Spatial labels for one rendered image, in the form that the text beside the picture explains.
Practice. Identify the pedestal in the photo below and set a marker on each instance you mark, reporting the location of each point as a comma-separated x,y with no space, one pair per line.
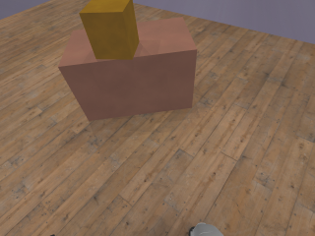
160,77

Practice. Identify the robot right thigh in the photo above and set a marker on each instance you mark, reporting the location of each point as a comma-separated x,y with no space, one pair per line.
205,230

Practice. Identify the carton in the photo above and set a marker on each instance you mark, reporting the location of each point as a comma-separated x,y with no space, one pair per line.
111,28

